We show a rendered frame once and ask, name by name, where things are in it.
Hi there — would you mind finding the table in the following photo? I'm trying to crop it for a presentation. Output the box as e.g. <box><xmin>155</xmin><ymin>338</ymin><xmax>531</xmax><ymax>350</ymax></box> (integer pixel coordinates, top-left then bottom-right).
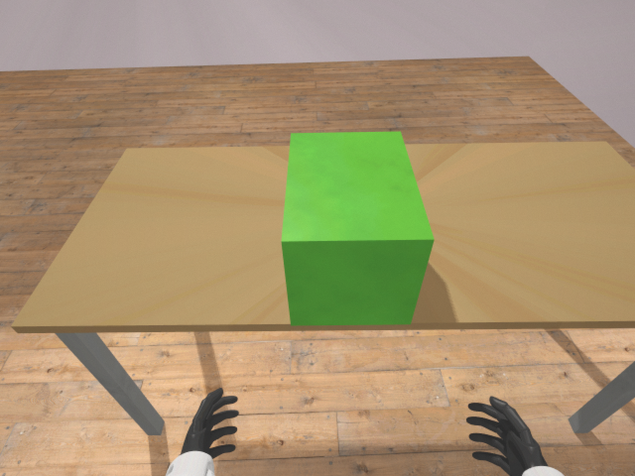
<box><xmin>11</xmin><ymin>141</ymin><xmax>635</xmax><ymax>435</ymax></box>

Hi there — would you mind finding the carton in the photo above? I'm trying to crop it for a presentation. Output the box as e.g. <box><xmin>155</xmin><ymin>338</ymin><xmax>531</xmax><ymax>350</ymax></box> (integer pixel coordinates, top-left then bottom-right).
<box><xmin>281</xmin><ymin>132</ymin><xmax>435</xmax><ymax>326</ymax></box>

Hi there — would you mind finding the right robot hand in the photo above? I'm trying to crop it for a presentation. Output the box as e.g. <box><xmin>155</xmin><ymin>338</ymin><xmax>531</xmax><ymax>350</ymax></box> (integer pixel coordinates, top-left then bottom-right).
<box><xmin>466</xmin><ymin>396</ymin><xmax>549</xmax><ymax>476</ymax></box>

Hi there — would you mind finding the left robot hand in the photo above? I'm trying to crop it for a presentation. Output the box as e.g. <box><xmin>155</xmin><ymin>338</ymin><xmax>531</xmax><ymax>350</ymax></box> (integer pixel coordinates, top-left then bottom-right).
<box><xmin>181</xmin><ymin>388</ymin><xmax>239</xmax><ymax>459</ymax></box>

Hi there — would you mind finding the robot left forearm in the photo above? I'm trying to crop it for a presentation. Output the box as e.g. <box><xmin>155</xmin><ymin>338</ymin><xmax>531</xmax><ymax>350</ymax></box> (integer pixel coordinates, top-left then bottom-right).
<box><xmin>166</xmin><ymin>451</ymin><xmax>215</xmax><ymax>476</ymax></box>

